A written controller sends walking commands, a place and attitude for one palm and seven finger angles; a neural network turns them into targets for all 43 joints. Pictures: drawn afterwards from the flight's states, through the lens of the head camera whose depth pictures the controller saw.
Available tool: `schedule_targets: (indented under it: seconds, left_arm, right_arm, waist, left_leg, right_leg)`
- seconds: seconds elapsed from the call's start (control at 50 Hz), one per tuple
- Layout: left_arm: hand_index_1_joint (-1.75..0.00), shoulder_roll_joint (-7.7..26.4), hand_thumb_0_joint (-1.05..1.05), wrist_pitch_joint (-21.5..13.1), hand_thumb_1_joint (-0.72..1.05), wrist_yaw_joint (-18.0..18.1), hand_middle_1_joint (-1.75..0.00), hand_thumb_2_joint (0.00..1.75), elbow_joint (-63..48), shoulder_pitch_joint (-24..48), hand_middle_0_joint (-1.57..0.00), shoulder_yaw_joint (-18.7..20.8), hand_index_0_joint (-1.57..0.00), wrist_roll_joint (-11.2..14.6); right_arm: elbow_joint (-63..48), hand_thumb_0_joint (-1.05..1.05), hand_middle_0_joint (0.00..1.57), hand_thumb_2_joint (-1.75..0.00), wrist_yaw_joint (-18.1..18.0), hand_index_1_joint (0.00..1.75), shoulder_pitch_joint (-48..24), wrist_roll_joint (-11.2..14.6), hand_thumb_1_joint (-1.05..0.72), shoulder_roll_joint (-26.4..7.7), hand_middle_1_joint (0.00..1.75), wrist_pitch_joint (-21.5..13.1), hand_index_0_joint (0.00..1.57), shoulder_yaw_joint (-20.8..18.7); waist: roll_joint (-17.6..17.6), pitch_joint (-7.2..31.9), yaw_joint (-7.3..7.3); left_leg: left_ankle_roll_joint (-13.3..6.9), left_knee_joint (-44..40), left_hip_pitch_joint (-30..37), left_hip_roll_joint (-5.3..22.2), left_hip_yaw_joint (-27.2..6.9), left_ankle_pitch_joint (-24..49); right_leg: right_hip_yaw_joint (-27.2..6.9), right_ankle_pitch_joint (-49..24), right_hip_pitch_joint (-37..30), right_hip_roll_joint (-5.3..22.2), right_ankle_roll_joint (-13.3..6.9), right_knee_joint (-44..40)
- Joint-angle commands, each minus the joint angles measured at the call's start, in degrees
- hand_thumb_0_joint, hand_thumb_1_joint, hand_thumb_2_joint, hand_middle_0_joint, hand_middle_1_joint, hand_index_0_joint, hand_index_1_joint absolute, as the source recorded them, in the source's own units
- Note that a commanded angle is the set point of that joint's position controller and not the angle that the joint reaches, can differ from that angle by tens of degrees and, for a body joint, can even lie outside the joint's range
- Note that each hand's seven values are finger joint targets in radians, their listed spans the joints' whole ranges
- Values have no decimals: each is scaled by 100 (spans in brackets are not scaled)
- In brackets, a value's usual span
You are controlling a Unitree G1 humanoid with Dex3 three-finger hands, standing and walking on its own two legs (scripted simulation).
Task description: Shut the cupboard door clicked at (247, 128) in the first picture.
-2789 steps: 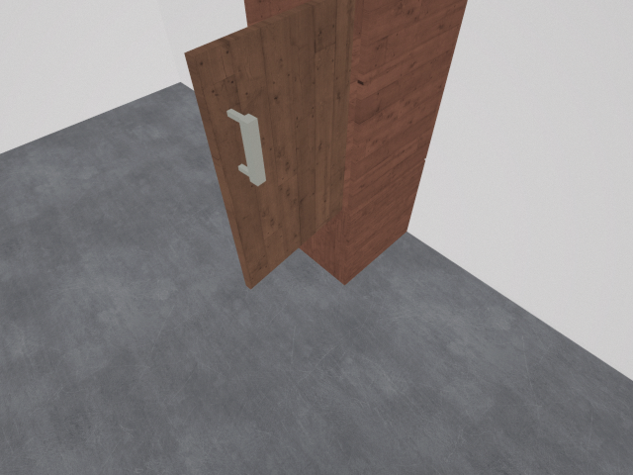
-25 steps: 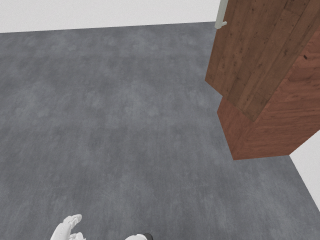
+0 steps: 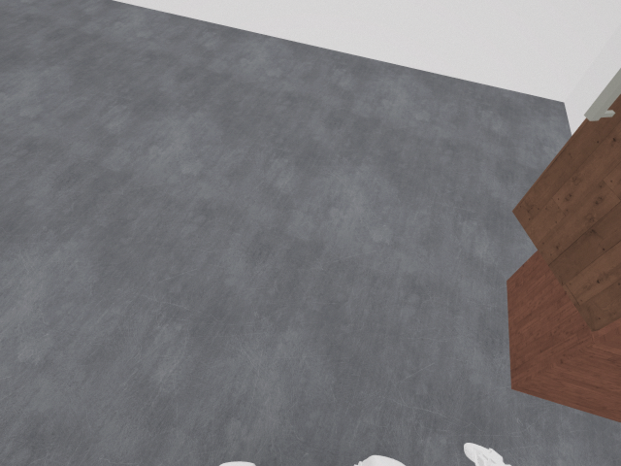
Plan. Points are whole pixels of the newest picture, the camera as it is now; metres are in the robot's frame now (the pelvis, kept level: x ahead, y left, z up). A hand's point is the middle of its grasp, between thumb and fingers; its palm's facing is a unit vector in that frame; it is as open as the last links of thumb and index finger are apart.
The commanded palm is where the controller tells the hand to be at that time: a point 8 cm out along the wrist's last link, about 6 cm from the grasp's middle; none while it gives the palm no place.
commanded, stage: walk to a spot facing it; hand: left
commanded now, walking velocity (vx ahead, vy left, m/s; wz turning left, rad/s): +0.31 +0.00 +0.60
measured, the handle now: out of the picture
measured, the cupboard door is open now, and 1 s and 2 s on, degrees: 27 27 27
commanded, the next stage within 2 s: turn to face it in 1.02 s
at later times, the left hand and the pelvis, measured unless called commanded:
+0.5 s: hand (195, 411) +0.20 +0.17 -0.13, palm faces +0.26 -0.94 -0.24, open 7.4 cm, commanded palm none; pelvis +0.15 -0.04 +0.01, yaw +17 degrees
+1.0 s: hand (124, 400) +0.21 +0.29 -0.17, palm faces +0.57 -0.80 -0.19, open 7.4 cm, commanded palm none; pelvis +0.30 +0.11 +0.01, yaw +33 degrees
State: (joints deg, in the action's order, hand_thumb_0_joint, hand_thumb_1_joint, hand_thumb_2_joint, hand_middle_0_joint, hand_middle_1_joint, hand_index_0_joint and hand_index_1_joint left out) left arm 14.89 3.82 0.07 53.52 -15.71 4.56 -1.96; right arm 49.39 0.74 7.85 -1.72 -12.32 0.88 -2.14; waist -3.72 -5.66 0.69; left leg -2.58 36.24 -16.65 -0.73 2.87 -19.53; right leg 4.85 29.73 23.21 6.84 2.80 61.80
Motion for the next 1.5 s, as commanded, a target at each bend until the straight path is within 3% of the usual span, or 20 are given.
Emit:
schedule_targets:
  seconds: [0.0, 0.22, 0.28, 0.3, 0.34, 0.4, 0.48, 0.68, 0.76, 0.78, 0.8, 0.82, 0.94, 1.08, 1.26, 1.34, 1.38, 1.4, 1.42, 1.48]
  left_arm:
    - [-30, 493, 0, -372, 90, -130, -30, 90, -787, 687, -20, 103, -20, 9]
    - [-30, 329, 0, -479, 90, -201, -30, 90, -1010, 1204, -20, 47, -20, 50]
    - [-30, 405, 0, -547, 90, -181, -30, 90, -791, 450, -20, 108, -20, 53]
    - [-30, 639, 0, -614, 90, -148, -30, 90, -610, -190, -20, 181, -20, 32]
    - [-30, 1449, 0, -640, 90, -11, -30, 90, -423, -1144, -20, 348, -20, -3]
    - [-30, 701, 0, -631, 90, 73, -30, 90, -660, 184, -20, 179, -20, 27]
    - [-30, 311, 0, -798, 90, 57, -30, 90, -489, 56, -20, 63, -20, 44]
    - [-30, 460, 0, -855, 90, 83, -30, 90, 10, -764, -20, 56, -20, 10]
    - [-30, 844, 0, -832, 90, 44, -30, 90, -59, -470, -20, 130, -20, 66]
    - [-30, 710, 0, -813, 90, -20, -30, 90, -169, -447, -20, 128, -20, 93]
    - [-30, 330, 0, -770, 90, -112, -30, 90, -441, -446, -20, 22, -20, 138]
    - [-30, 517, 0, -729, 90, -67, -30, 90, -668, 204, -20, 0, -20, 117]
    - [-30, 35, 0, -495, 90, -94, -30, 90, -88, -367, -20, 1, -20, -24]
    - [-30, -44, 0, -368, 90, -72, -30, 90, -134, 243, -20, -26, -20, 41]
    - [-30, -216, 0, -353, 90, -31, -30, 90, -236, 946, -20, -88, -20, 93]
    - [-30, -76, 0, -374, 90, -29, -30, 90, -129, 211, -20, -25, -20, 82]
    - [-30, 285, 0, -458, 90, 1, -30, 90, 208, -1041, -20, 99, -20, 42]
    - [-30, 795, 0, -530, 90, 68, -30, 90, 274, -1440, -20, 199, -20, 41]
    - [-30, 803, 0, -491, 90, 134, -30, 90, 186, -1156, -20, 154, -20, 159]
    - [-30, 364, 0, -437, 90, 228, -30, 90, -194, 60, -20, 77, -20, 132]
  right_arm:
    - [-146, 0, 20, -90, -145, 30, 596, 11, -90, -1150, 30, -150, 20, -307]
    - [111, 0, 20, -90, -113, 30, 952, -5, -90, -1104, 30, -242, 20, -367]
    - [127, 0, 20, -90, -124, 30, 705, 25, -90, -1066, 30, -235, 20, -360]
    - [111, 0, 20, -90, -95, 30, 630, 72, -90, -945, 30, -261, 20, -349]
    - [-91, 0, 20, -90, -80, 30, 832, 119, -90, -439, 30, -303, 20, -264]
    - [162, 0, 20, -90, 11, 30, 979, -10, -90, -459, 30, -173, 20, -328]
    - [237, 0, 20, -90, 137, 30, 760, 36, -90, -210, 30, -73, 20, -243]
    - [-300, 0, 20, -90, 308, 30, -620, 26, -90, -55, 30, -116, 20, -78]
    - [-12, 0, 20, -90, 225, 30, 828, -17, -90, -521, 30, -237, 20, -217]
    - [167, 0, 20, -90, 154, 30, 1670, -47, -90, -1091, 30, -252, 20, -363]
    - [227, 0, 20, -90, 69, 30, 2190, -68, -90, -1877, 30, -302, 20, -537]
    - [319, 0, 20, -90, -37, 30, 2276, 46, -90, -1951, 30, -253, 20, -549]
    - [74, 0, 20, -90, -183, 30, 690, 57, -90, -738, 30, -483, 20, -134]
    - [550, 0, 20, -90, -234, 30, 1238, 113, -90, -433, 30, -473, 20, -113]
    - [1043, 0, 20, -90, -394, 30, 1876, 0, -90, -331, 30, -388, 20, -47]
    - [1015, 0, 20, -90, -454, 30, 1659, 56, -90, -512, 30, -300, 20, -100]
    - [837, 0, 20, -90, -417, 30, 1294, 204, -90, -610, 30, -292, 20, -164]
    - [648, 0, 20, -90, -369, 30, 1334, 267, -90, -295, 30, -323, 20, -150]
    - [594, 0, 20, -90, -381, 30, 1204, 228, -90, -369, 30, -234, 20, -152]
    - [485, 0, 20, -90, -294, 30, 746, 113, -90, -178, 30, -72, 20, -98]
  waist:
    - [1335, 200, -326]
    - [1255, 159, -293]
    - [982, 356, 133]
    - [475, 581, 425]
    - [-1727, 1300, 703]
    - [-1000, 359, -51]
    - [-351, 334, -161]
    - [-376, 151, 134]
    - [-155, 1024, -659]
    - [742, 1671, -1075]
    - [2315, 2093, -1139]
    - [1483, 2149, -1225]
    - [878, 575, -100]
    - [743, 190, -82]
    - [904, -60, -257]
    - [895, 365, 114]
    - [363, 1098, 666]
    - [-783, 1568, 641]
    - [-426, 1374, 464]
    - [305, 595, 0]
  left_leg:
    - [-682, -2275, 781, 1363, -2109, -329]
    - [-831, -2199, 571, 1143, -2099, 173]
    - [-629, -1514, -304, 930, -1984, 288]
    - [-426, -794, -956, 537, -1657, 9]
    - [27, 2616, -2348, -409, -588, -1648]
    - [99, 3873, -2313, 374, -721, -257]
    - [315, 3369, -2177, 528, -387, 469]
    - [155, 797, -2072, 495, 390, 499]
    - [-186, -268, 635, -157, 758, 582]
    - [-453, -544, 2198, 433, -191, 630]
    - [-1153, -1126, 3440, 2207, -3082, 1345]
    - [-1433, -1575, 3548, 2512, -3623, 1998]
    - [-623, -2189, 680, 1358, -1356, 1831]
    - [-402, -2580, 1112, 1158, -995, 2368]
    - [-313, -1566, 1914, 1507, -201, 5673]
    - [-199, -279, 1882, 1629, -39, 6819]
    - [153, 1796, 873, 1008, 340, 5299]
    - [454, 3764, -858, -118, 637, -49]
    - [431, 4307, -1197, -123, -259, -1584]
    - [476, 3701, -1350, 463, -579, -781]
  right_leg:
    - [-426, -908, 1425, 14, 58, 399]
    - [-240, -1500, 525, -363, 163, -2140]
    - [-160, -1805, -1243, -605, 81, -2994]
    - [-421, -1709, -2352, -406, 17, -3521]
    - [-3659, 701, -3376, 2128, -740, -5115]
    - [-2641, 1375, -1461, 1799, -687, -5395]
    - [-354, -1983, -1565, 1267, -675, -4985]
    - [785, -4318, -2651, 1451, -688, -4508]
    - [1318, -5477, -1977, 1321, -482, -2316]
    - [1313, -3891, -816, 986, -269, -792]
    - [962, 281, 1283, -55, 78, 1148]
    - [-52, 335, 1888, -116, -45, 1804]
    - [-451, -1468, 1068, 224, 16, 836]
    - [-525, -2474, 1470, 1, 49, -263]
    - [-196, -2164, 1027, -512, -437, -1737]
    - [94, -1892, -218, -843, -646, -2404]
    - [-560, -3972, -2040, -364, -1070, -3269]
    - [-3073, -6922, -3218, 1357, -1929, -3528]
    - [-3445, -6712, -2741, 1707, -2336, -4007]
    - [-2491, -4818, -1270, 972, -1849, -4313]
